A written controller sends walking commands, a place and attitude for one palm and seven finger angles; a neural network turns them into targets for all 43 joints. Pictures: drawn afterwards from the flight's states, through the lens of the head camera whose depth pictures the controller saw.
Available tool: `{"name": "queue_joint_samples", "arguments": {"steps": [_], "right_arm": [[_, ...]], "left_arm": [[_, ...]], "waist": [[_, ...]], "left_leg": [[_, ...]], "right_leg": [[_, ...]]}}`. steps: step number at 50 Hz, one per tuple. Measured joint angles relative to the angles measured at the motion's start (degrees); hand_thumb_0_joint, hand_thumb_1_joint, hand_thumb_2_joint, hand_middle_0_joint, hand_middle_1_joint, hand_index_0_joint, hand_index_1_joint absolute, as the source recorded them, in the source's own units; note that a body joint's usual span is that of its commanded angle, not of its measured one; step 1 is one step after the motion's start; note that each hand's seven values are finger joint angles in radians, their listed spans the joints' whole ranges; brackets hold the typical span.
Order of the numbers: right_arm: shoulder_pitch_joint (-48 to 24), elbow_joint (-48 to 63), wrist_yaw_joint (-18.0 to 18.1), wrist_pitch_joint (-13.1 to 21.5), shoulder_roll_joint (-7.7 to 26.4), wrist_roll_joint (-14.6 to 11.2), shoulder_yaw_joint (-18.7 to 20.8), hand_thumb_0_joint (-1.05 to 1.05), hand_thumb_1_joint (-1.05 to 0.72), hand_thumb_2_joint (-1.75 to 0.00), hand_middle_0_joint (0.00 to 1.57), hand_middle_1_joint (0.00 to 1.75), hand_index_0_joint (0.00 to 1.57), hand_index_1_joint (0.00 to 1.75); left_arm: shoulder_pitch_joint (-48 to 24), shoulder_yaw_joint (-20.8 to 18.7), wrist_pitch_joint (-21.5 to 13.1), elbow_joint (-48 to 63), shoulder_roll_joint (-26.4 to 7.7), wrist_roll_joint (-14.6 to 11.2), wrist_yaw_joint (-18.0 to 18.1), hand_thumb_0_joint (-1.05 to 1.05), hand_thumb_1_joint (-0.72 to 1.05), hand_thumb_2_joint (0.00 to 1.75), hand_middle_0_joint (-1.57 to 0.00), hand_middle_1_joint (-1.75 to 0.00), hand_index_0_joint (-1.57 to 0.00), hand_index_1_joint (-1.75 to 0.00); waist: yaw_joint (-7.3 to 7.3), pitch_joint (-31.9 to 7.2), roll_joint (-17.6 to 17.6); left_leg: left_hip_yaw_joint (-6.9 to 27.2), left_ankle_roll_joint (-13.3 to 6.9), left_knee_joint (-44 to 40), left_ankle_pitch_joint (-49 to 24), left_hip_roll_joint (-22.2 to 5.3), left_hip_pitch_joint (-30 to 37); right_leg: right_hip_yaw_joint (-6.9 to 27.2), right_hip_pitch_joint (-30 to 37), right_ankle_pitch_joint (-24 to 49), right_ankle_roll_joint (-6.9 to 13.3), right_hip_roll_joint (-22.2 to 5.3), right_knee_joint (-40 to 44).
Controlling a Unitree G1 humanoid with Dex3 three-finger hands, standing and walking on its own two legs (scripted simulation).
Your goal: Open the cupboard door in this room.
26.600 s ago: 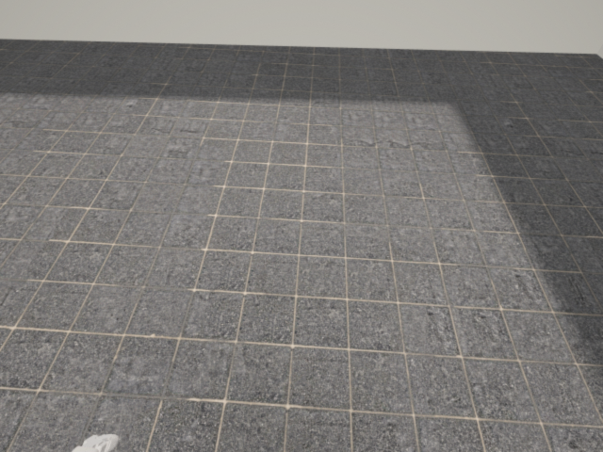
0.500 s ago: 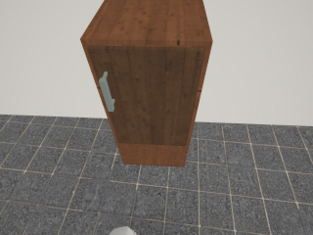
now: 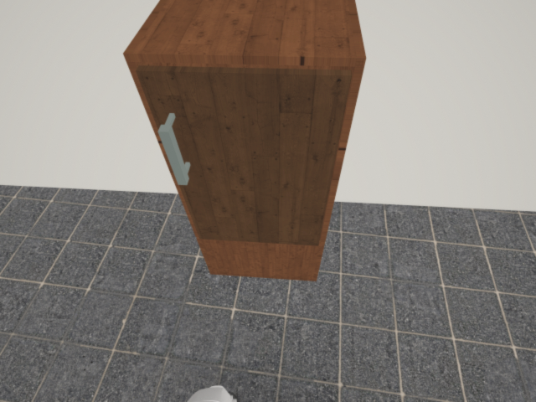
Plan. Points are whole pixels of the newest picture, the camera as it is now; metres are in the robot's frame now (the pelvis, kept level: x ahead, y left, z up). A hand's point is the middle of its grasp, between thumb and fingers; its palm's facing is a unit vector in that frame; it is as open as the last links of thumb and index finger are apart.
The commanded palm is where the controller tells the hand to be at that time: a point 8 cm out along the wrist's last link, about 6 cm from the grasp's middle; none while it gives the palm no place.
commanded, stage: come to a stop and stand still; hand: left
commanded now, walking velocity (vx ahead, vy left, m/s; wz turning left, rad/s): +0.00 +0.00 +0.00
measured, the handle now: (177, 150) +0.58 +0.25 -0.01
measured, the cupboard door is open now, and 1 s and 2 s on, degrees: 0 0 0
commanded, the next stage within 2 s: look again from close up in 0.62 s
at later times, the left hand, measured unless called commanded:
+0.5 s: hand out of the picture -0.02 +0.15 -0.16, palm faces +0.07 -0.98 -0.19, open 7.3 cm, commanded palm none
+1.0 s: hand out of the picture -0.02 +0.18 -0.16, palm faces +0.05 -0.98 -0.20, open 7.3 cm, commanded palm none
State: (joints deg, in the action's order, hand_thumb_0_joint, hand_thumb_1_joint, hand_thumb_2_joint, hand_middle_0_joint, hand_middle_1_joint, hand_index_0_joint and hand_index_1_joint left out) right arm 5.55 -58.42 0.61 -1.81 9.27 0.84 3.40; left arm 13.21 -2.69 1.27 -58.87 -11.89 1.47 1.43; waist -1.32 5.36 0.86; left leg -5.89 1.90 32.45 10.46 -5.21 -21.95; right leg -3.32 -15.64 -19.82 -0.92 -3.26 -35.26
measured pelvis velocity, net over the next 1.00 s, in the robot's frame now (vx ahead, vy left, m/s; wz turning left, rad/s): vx -0.02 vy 0.01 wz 0.02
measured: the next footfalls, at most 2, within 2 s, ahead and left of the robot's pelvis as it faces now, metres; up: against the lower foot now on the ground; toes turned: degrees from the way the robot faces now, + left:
left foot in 0.26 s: +0.04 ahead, +0.15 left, +0.00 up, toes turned +5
right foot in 1.88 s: +0.10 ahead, -0.07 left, +0.00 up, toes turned -2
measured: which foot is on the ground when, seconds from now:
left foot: up 0.00-0.24, down 0.26-1.00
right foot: down 0.00-1.00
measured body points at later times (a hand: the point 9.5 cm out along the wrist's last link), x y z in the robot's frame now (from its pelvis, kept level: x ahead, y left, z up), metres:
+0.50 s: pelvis -0.03 -0.02 +0.02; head -0.02 -0.02 +0.47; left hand -0.03 +0.20 -0.14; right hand -0.03 -0.24 -0.14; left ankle -0.05 +0.11 -0.72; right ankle +0.00 -0.11 -0.72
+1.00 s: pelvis -0.02 +0.01 +0.01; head -0.02 -0.01 +0.46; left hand -0.02 +0.23 -0.14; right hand -0.03 -0.20 -0.15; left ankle -0.05 +0.11 -0.72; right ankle +0.00 -0.11 -0.72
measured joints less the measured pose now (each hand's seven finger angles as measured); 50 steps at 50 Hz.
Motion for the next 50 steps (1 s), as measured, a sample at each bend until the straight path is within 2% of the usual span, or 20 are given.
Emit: {"name": "queue_joint_samples", "arguments": {"steps": [3,6,8,11,13,14,17,22,36,39,43,50], "right_arm": [[1.7,-0.9,-0.4,-1.4,1.1,-0.1,0.4,0.00,-0.91,-0.89,0.20,0.30,0.20,0.30],[3.2,-2.1,-0.4,-1.4,1.7,-0.2,0.4,0.00,-0.91,-0.89,0.20,0.30,0.20,0.30],[4.3,-2.7,-0.2,-1.0,1.9,-0.3,0.2,0.00,-0.91,-0.89,0.20,0.30,0.20,0.30],[5.8,-3.9,0.2,-0.3,1.7,-0.4,-0.4,0.00,-0.91,-0.89,0.20,0.30,0.20,0.30],[6.9,-4.7,0.5,0.5,1.6,-0.4,-0.9,0.00,-0.91,-0.90,0.20,0.30,0.20,0.30],[7.2,-5.5,0.7,0.8,1.2,-0.3,-1.1,0.00,-0.91,-0.90,0.20,0.30,0.20,0.30],[8.0,-7.2,0.9,1.2,-0.4,-0.2,-2.1,0.00,-0.91,-0.90,0.20,0.30,0.19,0.30],[9.6,-7.7,0.8,1.2,-1.6,0.0,-2.8,0.01,-0.91,-0.89,0.20,0.30,0.20,0.30],[12.0,-7.1,1.0,2.1,-3.1,-0.1,-3.2,0.00,-0.91,-0.89,0.20,0.30,0.20,0.30],[11.9,-5.6,0.3,1.9,-2.2,-0.1,-3.1,0.00,-0.91,-0.89,0.20,0.30,0.20,0.30],[13.0,-3.3,0.3,2.7,-1.4,0.1,-3.2,0.01,-0.91,-0.89,0.20,0.30,0.20,0.30],[14.1,-3.1,0.6,3.4,-1.4,0.2,-4.3,0.01,-0.92,-0.89,0.20,0.30,0.20,0.30]], "left_arm": [[0.4,0.7,0.1,-0.4,1.1,0.4,-0.1,0.00,0.91,0.90,-0.20,-0.30,-0.20,-0.30],[0.6,1.1,-0.2,-0.9,2.1,0.3,-0.2,0.00,0.91,0.90,-0.20,-0.30,-0.20,-0.30],[0.5,1.4,-0.5,-1.3,2.8,0.3,-0.2,0.00,0.91,0.90,-0.20,-0.30,-0.20,-0.30],[-0.2,1.6,-1.1,-1.9,3.1,0.1,0.2,0.01,0.92,0.90,-0.21,-0.30,-0.20,-0.30],[-0.6,1.6,-1.2,-2.4,3.0,-0.4,0.2,0.01,0.93,0.90,-0.21,-0.30,-0.20,-0.30],[-1.1,1.6,-1.2,-2.8,2.7,-0.6,0.2,0.01,0.93,0.90,-0.21,-0.30,-0.20,-0.30],[-1.7,1.5,-0.9,-3.6,1.9,-0.9,0.2,0.01,0.93,0.90,-0.21,-0.30,-0.20,-0.30],[-0.6,1.9,-0.7,-4.7,1.8,-0.9,-0.1,0.01,0.93,0.90,-0.21,-0.30,-0.20,-0.30],[4.1,2.2,-1.0,-6.5,4.3,-0.8,0.1,0.00,0.91,0.90,-0.20,-0.30,-0.20,-0.30],[4.9,3.0,-2.4,-6.0,5.2,-0.3,1.0,0.00,0.91,0.90,-0.20,-0.30,-0.20,-0.30],[5.4,3.2,-2.4,-5.8,5.4,-0.3,0.7,0.00,0.91,0.90,-0.20,-0.30,-0.20,-0.30],[3.5,3.0,-2.2,-4.8,4.1,-0.5,0.5,0.01,0.92,0.90,-0.20,-0.30,-0.20,-0.30]], "waist": [[0.42,-0.8,1.4],[0.56,-1.7,1.1],[0.86,-2.1,0.8],[1.10,-2.6,0.4],[1.36,-2.9,0.9],[1.47,-2.8,0.4],[0.64,-2.4,-1.7],[0.41,-3.1,-1.9],[0.62,-3.6,-1.0],[0.76,-3.4,0.4],[1.79,-4.4,0.9],[1.43,-5.1,0.8]], "left_leg": [[3.4,-0.8,6.7,11.3,1.3,-1.2],[4.5,-1.1,13.3,13.6,2.7,-1.0],[4.3,-0.9,13.2,14.0,3.1,0.9],[3.9,-0.6,5.7,11.9,3.1,6.1],[4.4,-0.9,-2.4,6.0,2.5,10.3],[4.7,-0.8,-4.2,6.7,2.5,11.2],[4.4,-0.3,-6.0,5.7,2.8,12.3],[4.1,-0.2,-9.1,3.5,2.8,13.6],[3.2,-0.8,-10.4,2.8,3.2,13.4],[3.5,-1.0,-5.2,5.3,2.5,10.4],[3.4,-1.9,-2.7,7.1,3.4,9.9],[2.9,-3.0,-4.3,7.0,5.2,12.2]], "right_leg": [[-1.2,0.5,0.6,2.0,0.6,-0.2],[-1.3,1.5,2.5,2.9,0.9,3.0],[-1.5,1.8,3.7,3.2,1.3,4.8],[-2.2,1.6,4.7,3.4,2.2,5.9],[-3.3,1.0,4.7,3.5,3.3,5.6],[-3.7,0.9,4.7,3.4,3.3,5.4],[-3.4,2.5,6.6,3.5,3.2,8.2],[-3.2,4.0,8.9,3.4,3.4,12.0],[-2.3,3.4,9.9,3.0,3.1,13.0],[-2.4,1.9,9.3,2.8,3.7,11.3],[-2.2,0.9,6.9,2.2,2.6,7.6],[-1.6,2.1,5.9,1.0,0.9,6.7]]}}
